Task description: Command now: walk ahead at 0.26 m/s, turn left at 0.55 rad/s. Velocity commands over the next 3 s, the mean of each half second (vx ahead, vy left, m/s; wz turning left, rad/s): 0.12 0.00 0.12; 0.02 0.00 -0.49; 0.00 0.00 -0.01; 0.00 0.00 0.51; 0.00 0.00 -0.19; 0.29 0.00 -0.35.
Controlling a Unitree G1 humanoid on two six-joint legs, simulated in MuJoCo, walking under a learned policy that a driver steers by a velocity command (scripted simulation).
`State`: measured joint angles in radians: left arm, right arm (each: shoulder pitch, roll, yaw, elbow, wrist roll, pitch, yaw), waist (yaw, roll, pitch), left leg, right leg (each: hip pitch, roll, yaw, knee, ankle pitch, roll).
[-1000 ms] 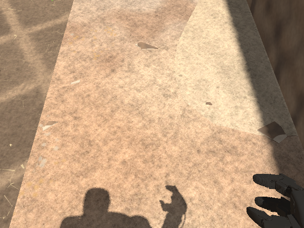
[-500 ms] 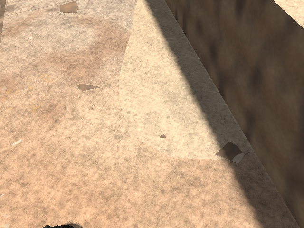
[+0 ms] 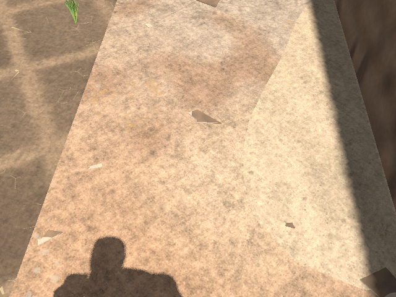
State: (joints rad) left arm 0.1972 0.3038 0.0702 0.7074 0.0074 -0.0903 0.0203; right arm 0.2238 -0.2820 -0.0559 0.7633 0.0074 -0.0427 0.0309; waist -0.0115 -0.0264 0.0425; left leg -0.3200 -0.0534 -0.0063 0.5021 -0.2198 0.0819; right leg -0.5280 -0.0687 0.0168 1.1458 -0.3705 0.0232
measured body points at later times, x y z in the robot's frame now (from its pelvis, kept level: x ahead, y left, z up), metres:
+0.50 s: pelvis +0.15 -0.01 -0.01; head +0.19 -0.01 +0.44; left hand +0.29 +0.26 -0.10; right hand +0.31 -0.27 -0.12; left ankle +0.12 +0.12 -0.69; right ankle +0.25 -0.10 -0.74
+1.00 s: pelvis +0.17 +0.03 +0.00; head +0.21 +0.03 +0.45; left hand +0.41 +0.24 -0.10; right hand +0.22 -0.28 -0.10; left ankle +0.20 +0.14 -0.74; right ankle +0.13 -0.11 -0.69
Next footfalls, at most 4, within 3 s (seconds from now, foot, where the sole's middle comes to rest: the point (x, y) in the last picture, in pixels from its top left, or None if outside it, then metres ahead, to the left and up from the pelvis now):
0.30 right None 0.29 -0.09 -0.78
0.66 left None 0.24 0.14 -0.78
1.10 right None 0.16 -0.12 -0.78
1.60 left None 0.20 0.11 -0.78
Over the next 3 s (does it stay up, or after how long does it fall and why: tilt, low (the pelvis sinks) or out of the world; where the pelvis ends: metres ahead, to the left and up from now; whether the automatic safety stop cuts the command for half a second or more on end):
stays up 0.26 -0.10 0.01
